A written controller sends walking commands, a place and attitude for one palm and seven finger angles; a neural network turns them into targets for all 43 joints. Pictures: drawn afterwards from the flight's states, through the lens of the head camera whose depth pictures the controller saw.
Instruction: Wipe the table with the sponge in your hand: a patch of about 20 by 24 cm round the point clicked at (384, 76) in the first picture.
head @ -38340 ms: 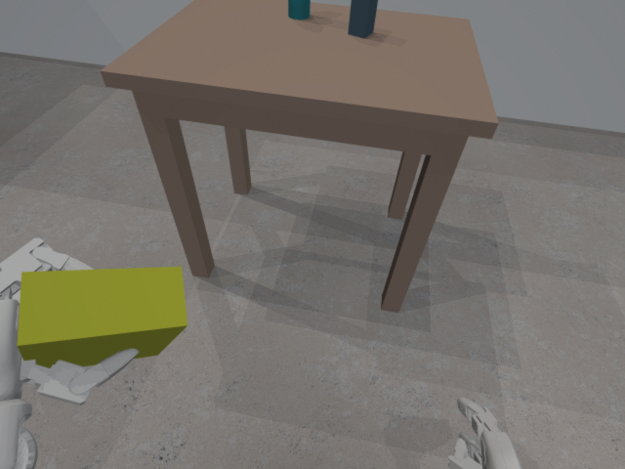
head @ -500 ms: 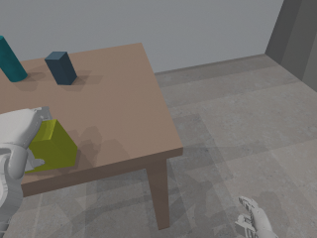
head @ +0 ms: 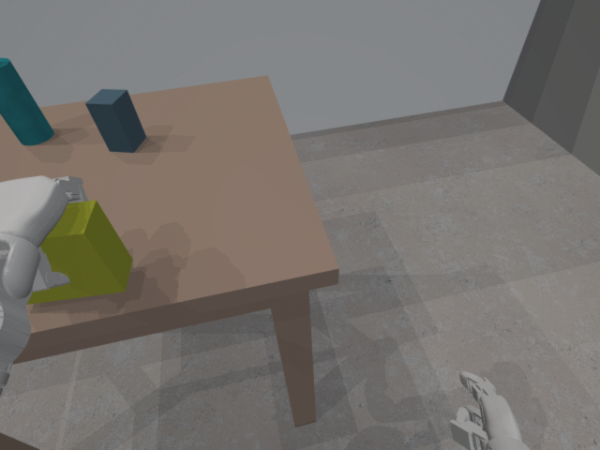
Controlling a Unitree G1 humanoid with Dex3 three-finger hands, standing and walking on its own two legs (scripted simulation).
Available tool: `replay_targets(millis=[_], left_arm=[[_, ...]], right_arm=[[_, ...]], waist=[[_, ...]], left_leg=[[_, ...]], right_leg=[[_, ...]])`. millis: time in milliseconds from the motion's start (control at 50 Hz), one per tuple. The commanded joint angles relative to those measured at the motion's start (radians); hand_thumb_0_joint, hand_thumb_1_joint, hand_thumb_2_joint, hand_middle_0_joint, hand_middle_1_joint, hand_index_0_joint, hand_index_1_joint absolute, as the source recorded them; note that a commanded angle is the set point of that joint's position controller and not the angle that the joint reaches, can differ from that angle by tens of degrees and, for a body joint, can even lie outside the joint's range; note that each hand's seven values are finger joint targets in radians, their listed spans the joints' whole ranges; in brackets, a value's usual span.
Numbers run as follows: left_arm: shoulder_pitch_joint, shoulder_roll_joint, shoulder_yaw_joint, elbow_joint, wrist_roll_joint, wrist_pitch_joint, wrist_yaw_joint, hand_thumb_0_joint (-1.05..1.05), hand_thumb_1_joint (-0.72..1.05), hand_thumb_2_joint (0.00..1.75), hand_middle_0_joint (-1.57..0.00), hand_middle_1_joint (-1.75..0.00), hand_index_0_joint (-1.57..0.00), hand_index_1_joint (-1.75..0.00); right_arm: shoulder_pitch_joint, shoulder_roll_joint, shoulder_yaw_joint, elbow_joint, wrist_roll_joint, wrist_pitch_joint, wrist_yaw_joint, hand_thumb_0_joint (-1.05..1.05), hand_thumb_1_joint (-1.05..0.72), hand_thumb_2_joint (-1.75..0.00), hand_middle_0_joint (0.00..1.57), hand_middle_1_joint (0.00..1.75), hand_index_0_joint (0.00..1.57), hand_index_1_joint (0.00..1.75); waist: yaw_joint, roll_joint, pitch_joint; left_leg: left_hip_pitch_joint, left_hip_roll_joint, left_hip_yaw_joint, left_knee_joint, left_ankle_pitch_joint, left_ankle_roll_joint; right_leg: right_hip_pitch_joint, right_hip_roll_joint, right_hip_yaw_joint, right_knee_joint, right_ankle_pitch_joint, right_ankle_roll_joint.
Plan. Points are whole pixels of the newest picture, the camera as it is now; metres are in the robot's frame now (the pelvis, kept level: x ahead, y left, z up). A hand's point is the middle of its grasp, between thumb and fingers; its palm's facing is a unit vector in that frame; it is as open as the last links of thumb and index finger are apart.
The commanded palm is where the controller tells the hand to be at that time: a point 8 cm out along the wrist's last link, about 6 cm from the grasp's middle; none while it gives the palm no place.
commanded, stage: lift the sponge slowly off the table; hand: left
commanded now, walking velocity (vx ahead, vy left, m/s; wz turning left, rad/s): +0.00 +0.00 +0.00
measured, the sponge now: (62, 264) +0.27 +0.36 +0.12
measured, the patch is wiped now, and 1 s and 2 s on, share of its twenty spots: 1.00 1.00 1.00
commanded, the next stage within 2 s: bring the sponge back beside the body in 1.10 s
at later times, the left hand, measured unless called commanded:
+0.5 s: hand (46, 209) +0.29 +0.35 +0.20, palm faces +0.08 +0.02 -1.00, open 9.8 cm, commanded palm +0.25 +0.36 +0.27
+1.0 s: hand (31, 185) +0.29 +0.34 +0.24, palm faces +0.15 +0.03 -0.99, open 9.8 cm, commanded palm +0.25 +0.35 +0.31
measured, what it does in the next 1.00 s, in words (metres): stands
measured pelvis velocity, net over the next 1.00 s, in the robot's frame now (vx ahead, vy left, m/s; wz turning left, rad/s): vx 0.00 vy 0.01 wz -0.01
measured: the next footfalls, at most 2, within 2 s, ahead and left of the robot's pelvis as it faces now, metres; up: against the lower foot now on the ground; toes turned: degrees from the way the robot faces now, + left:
none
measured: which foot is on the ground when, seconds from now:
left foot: down 0.00-1.00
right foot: down 0.00-1.00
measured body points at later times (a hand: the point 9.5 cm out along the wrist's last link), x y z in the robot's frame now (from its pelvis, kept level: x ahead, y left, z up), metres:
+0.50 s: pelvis +0.00 +0.01 +0.00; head +0.00 -0.02 +0.45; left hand +0.28 +0.35 +0.25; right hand +0.22 -0.21 -0.09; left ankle -0.02 +0.11 -0.74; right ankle +0.01 -0.12 -0.74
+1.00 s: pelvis +0.00 +0.01 +0.00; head -0.01 -0.03 +0.45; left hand +0.28 +0.33 +0.29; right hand +0.24 -0.18 -0.09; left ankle -0.02 +0.11 -0.74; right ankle +0.01 -0.12 -0.74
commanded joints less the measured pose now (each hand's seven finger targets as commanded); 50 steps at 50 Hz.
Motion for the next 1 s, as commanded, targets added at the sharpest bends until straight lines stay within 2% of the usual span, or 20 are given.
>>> replay_targets(millis=[0, 140, 200, 340, 380, 480, 540, 560, 600, 660, 740, 760, 800, 820, 840, 860, 900, 940, 960, 980], left_arm=[[-0.307, 0.358, 0.213, -0.169, 0.012, -0.009, 0.042, 0.0, 0.1, 1.3, -1.2, -1.6, -1.2, -1.6], [-0.379, 0.378, 0.203, -0.154, 0.012, 0.01, 0.021, 0.0, 0.1, 1.3, -1.2, -1.6, -1.2, -1.6], [-0.409, 0.362, 0.179, -0.126, 0.014, 0.003, 0.014, 0.0, 0.1, 1.3, -1.2, -1.6, -1.2, -1.6], [-0.444, 0.4, 0.206, -0.16, 0.02, 0.005, 0.002, 0.0, 0.1, 1.3, -1.2, -1.6, -1.2, -1.6], [-0.458, 0.366, 0.176, -0.167, 0.012, 0.006, -0.001, 0.0, 0.1, 1.3, -1.2, -1.6, -1.2, -1.6], [-0.48, 0.4, 0.194, -0.17, 0.015, 0.035, -0.013, 0.0, 0.1, 1.3, -1.2, -1.6, -1.2, -1.6], [-0.477, 0.377, 0.174, -0.186, 0.013, 0.058, -0.027, 0.0, 0.1, 1.3, -1.2, -1.6, -1.2, -1.6], [-0.497, 0.364, 0.16, -0.203, 0.015, 0.056, -0.03, 0.0, 0.1, 1.3, -1.2, -1.6, -1.2, -1.6], [-0.467, 0.385, 0.18, -0.218, 0.009, 0.065, -0.036, 0.0, 0.1, 1.3, -1.2, -1.6, -1.2, -1.6], [-0.489, 0.339, 0.139, -0.251, 0.013, 0.083, -0.047, 0.0, 0.1, 1.3, -1.2, -1.6, -1.2, -1.6], [-0.465, 0.342, 0.15, -0.303, 0.008, 0.112, -0.051, 0.0, 0.1, 1.3, -1.2, -1.6, -1.2, -1.6], [-0.489, 0.326, 0.134, -0.312, 0.009, 0.112, -0.053, 0.0, 0.1, 1.3, -1.2, -1.6, -1.2, -1.6], [-0.47, 0.388, 0.189, -0.32, 0.008, 0.121, -0.047, 0.0, 0.1, 1.3, -1.2, -1.6, -1.2, -1.6], [-0.475, 0.372, 0.174, -0.297, 0.007, 0.131, -0.051, 0.0, 0.1, 1.3, -1.2, -1.6, -1.2, -1.6], [-0.475, 0.381, 0.18, -0.28, 0.013, 0.15, -0.052, 0.0, 0.1, 1.3, -1.2, -1.6, -1.2, -1.6], [-0.511, 0.357, 0.147, -0.281, 0.018, 0.154, -0.057, 0.0, 0.1, 1.3, -1.2, -1.6, -1.2, -1.6], [-0.515, 0.407, 0.182, -0.257, 0.01, 0.164, -0.059, 0.0, 0.1, 1.3, -1.2, -1.6, -1.2, -1.6], [-0.538, 0.383, 0.147, -0.215, 0.018, 0.188, -0.075, 0.0, 0.1, 1.3, -1.2, -1.6, -1.2, -1.6], [-0.577, 0.354, 0.107, -0.217, 0.02, 0.188, -0.088, 0.0, 0.1, 1.3, -1.2, -1.6, -1.2, -1.6], [-0.583, 0.392, 0.133, -0.213, 0.016, 0.188, -0.094, 0.0, 0.1, 1.3, -1.2, -1.6, -1.2, -1.6]], right_arm=[[-0.163, -0.119, -0.041, -0.161, -0.001, -0.055, -0.01, 0.0, -0.9, -0.9, 0.2, 0.3, 0.2, 0.3], [-0.176, -0.127, -0.038, -0.173, 0.009, -0.05, -0.012, 0.0, -0.9, -0.9, 0.2, 0.3, 0.2, 0.3], [-0.167, -0.124, -0.036, -0.167, 0.007, -0.052, -0.014, 0.0, -0.9, -0.9, 0.2, 0.3, 0.2, 0.3], [-0.183, -0.122, -0.034, -0.185, 0.008, -0.05, -0.011, 0.0, -0.9, -0.9, 0.2, 0.3, 0.2, 0.3], [-0.17, -0.111, -0.032, -0.18, 0.006, -0.052, -0.008, 0.0, -0.9, -0.9, 0.2, 0.3, 0.2, 0.3], [-0.179, -0.119, -0.03, -0.182, 0.007, -0.041, 0.0, 0.0, -0.9, -0.9, 0.2, 0.3, 0.2, 0.3], [-0.198, -0.119, -0.029, -0.198, 0.012, -0.037, 0.004, 0.0, -0.9, -0.9, 0.2, 0.3, 0.2, 0.3], [-0.189, -0.113, -0.024, -0.195, 0.012, -0.04, 0.005, 0.0, -0.9, -0.9, 0.2, 0.3, 0.2, 0.3], [-0.185, -0.118, -0.03, -0.195, 0.009, -0.037, 0.007, 0.0, -0.9, -0.9, 0.2, 0.3, 0.2, 0.3], [-0.2, -0.109, -0.019, -0.208, 0.015, -0.04, 0.012, 0.0, -0.9, -0.9, 0.2, 0.3, 0.2, 0.3], [-0.223, -0.11, -0.023, -0.216, 0.018, -0.031, 0.018, 0.0, -0.9, -0.9, 0.2, 0.3, 0.2, 0.3], [-0.212, -0.101, -0.015, -0.216, 0.015, -0.037, 0.02, 0.0, -0.9, -0.9, 0.2, 0.3, 0.2, 0.3], [-0.214, -0.111, -0.022, -0.208, 0.01, -0.025, 0.024, 0.0, -0.9, -0.9, 0.2, 0.3, 0.2, 0.3], [-0.219, -0.108, -0.018, -0.208, 0.01, -0.021, 0.023, 0.0, -0.9, -0.9, 0.2, 0.3, 0.2, 0.3], [-0.236, -0.11, -0.017, -0.208, 0.018, -0.016, 0.025, 0.0, -0.9, -0.9, 0.2, 0.3, 0.2, 0.3], [-0.227, -0.104, -0.005, -0.213, 0.016, -0.019, 0.026, 0.0, -0.9, -0.9, 0.2, 0.3, 0.2, 0.3], [-0.227, -0.114, -0.014, -0.201, 0.013, -0.007, 0.027, 0.0, -0.9, -0.9, 0.2, 0.3, 0.2, 0.3], [-0.244, -0.113, -0.01, -0.206, 0.024, -0.002, 0.023, 0.0, -0.9, -0.9, 0.2, 0.3, 0.2, 0.3], [-0.237, -0.109, 0.002, -0.211, 0.023, -0.007, 0.021, 0.0, -0.9, -0.9, 0.2, 0.3, 0.2, 0.3], [-0.227, -0.114, -0.007, -0.199, 0.021, -0.003, 0.02, 0.0, -0.9, -0.9, 0.2, 0.3, 0.2, 0.3]], waist=[[0.002, 0.021, -0.241], [-0.002, 0.036, -0.233], [-0.009, 0.002, -0.226], [0.008, 0.056, -0.275], [0.002, 0.042, -0.275], [0.011, 0.041, -0.291], [0.013, 0.076, -0.286], [0.005, 0.031, -0.3], [0.013, 0.038, -0.299], [0.008, 0.028, -0.302], [0.023, 0.069, -0.299], [0.018, 0.019, -0.315], [0.032, 0.029, -0.304], [0.031, 0.008, -0.288], [0.031, 0.049, -0.28], [0.027, 0.0, -0.295], [0.033, 0.006, -0.283], [0.022, 0.032, -0.256], [0.013, -0.005, -0.269], [0.015, 0.019, -0.279]], left_leg=[[-0.063, -0.032, 0.04, -0.062, 0.288, 0.013], [-0.074, -0.029, 0.038, -0.067, 0.257, 0.011], [-0.072, -0.03, 0.038, -0.072, 0.254, 0.012], [-0.062, -0.028, 0.029, -0.067, 0.285, 0.009], [-0.053, -0.029, 0.031, -0.07, 0.295, 0.009], [-0.062, -0.023, 0.029, -0.074, 0.309, 0.004], [-0.063, -0.02, 0.024, -0.07, 0.328, 0.003], [-0.051, -0.018, 0.026, -0.069, 0.343, 0.003], [-0.047, -0.016, 0.02, -0.071, 0.358, 0.004], [-0.043, -0.013, 0.021, -0.068, 0.38, 0.002], [-0.04, -0.007, 0.01, -0.068, 0.415, 0.002], [-0.031, -0.007, 0.016, -0.067, 0.421, -0.001], [-0.042, -0.008, 0.014, -0.073, 0.409, -0.001], [-0.056, -0.012, 0.019, -0.073, 0.393, 0.0], [-0.066, -0.007, 0.018, -0.075, 0.374, -0.001], [-0.063, -0.009, 0.027, -0.073, 0.386, -0.005], [-0.072, -0.009, 0.023, -0.081, 0.346, -0.003], [-0.088, -0.007, 0.023, -0.083, 0.312, -0.001], [-0.076, -0.01, 0.033, -0.081, 0.315, -0.001], [-0.067, -0.008, 0.027, -0.087, 0.31, 0.002]], right_leg=[[0.184, 0.023, 0.014, -0.022, 0.208, -0.039], [0.161, 0.024, 0.017, -0.026, 0.163, -0.039], [0.157, 0.022, 0.004, -0.029, 0.166, -0.034], [0.178, 0.023, 0.016, -0.02, 0.18, -0.044], [0.182, 0.02, 0.005, -0.018, 0.191, -0.04], [0.191, 0.019, 0.009, -0.011, 0.203, -0.042], [0.178, 0.022, 0.013, -0.012, 0.205, -0.047], [0.181, 0.02, 0.001, -0.003, 0.213, -0.043], [0.182, 0.022, 0.001, -0.004, 0.227, -0.04], [0.175, 0.02, -0.003, 0.001, 0.226, -0.042], [0.166, 0.029, 0.007, -0.004, 0.228, -0.047], [0.175, 0.02, -0.003, 0.006, 0.235, -0.043], [0.183, 0.023, 0.006, 0.002, 0.244, -0.044], [0.178, 0.022, 0.007, 0.002, 0.242, -0.043], [0.164, 0.028, 0.017, -0.007, 0.214, -0.049], [0.178, 0.019, 0.005, 0.007, 0.226, -0.046], [0.174, 0.021, 0.014, -0.004, 0.208, -0.044], [0.141, 0.028, 0.017, -0.015, 0.167, -0.046], [0.144, 0.019, 0.008, -0.007, 0.172, -0.043], [0.151, 0.021, 0.008, -0.013, 0.17, -0.042]])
